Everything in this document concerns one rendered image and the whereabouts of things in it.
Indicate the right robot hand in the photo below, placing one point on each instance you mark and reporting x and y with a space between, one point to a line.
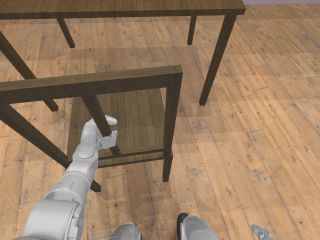
261 233

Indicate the left robot forearm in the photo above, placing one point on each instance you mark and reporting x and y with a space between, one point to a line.
77 179

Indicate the left robot hand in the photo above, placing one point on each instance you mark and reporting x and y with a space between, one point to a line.
91 133

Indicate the robot left upper arm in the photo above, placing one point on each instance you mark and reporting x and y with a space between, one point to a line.
54 219

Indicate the table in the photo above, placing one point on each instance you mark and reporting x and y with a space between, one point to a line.
72 9

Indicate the robot left thigh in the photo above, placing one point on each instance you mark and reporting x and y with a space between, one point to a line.
126 232

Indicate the right robot shin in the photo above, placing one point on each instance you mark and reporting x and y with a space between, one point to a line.
190 216

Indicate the chair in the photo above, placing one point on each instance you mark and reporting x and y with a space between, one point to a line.
133 97

